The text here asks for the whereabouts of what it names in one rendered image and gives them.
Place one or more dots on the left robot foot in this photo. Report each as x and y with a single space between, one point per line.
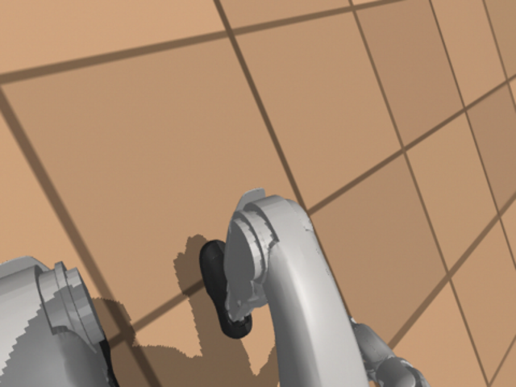
106 352

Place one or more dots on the right robot arm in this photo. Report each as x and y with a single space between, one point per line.
398 372

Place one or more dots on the right robot foot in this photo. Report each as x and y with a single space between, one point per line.
211 264

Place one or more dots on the right robot hand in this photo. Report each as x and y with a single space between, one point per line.
373 349

